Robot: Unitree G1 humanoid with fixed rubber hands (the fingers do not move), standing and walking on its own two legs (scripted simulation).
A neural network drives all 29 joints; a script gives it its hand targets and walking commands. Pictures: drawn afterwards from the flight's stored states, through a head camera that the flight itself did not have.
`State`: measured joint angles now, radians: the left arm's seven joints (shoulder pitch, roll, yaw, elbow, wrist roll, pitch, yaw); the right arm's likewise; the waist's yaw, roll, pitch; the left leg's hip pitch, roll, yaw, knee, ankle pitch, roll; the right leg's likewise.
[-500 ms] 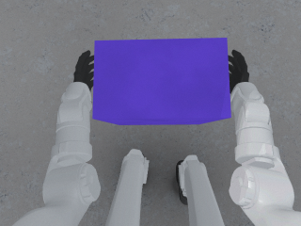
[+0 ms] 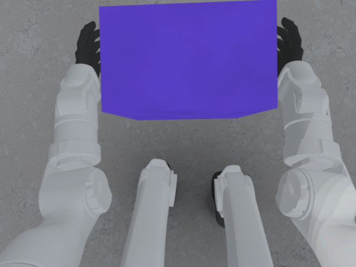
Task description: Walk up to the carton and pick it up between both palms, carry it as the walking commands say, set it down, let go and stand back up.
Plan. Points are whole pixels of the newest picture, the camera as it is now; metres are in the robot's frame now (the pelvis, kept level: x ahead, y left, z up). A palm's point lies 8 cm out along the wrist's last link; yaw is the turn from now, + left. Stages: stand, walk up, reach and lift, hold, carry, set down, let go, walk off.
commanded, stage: set down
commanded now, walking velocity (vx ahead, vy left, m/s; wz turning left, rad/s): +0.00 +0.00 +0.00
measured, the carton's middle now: (186, 78) +0.49 +0.05 -0.19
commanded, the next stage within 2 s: none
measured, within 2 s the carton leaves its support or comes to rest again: rests again in 1.44 s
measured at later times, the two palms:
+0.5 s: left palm (104, 67) +0.51 +0.25 -0.20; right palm (267, 65) +0.54 -0.14 -0.20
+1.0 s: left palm (111, 69) +0.52 +0.25 -0.24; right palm (261, 69) +0.54 -0.14 -0.25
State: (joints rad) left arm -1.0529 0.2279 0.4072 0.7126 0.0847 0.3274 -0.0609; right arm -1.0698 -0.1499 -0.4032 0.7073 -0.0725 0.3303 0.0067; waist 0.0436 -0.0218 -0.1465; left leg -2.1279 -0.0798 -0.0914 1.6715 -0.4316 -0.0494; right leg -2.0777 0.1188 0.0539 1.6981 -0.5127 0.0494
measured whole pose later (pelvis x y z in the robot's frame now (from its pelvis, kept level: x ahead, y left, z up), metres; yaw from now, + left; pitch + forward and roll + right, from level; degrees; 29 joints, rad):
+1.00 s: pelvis -0.01 +0.00 -0.10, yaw -1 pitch +45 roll -2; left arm -1.30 0.36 0.32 0.89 -0.04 0.25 -0.01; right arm -1.31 -0.27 -0.27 0.88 0.07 0.25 -0.07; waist 0.06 -0.02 0.13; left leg -2.33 -0.06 -0.06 2.05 -0.51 -0.05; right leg -2.28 0.14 0.04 2.08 -0.59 0.07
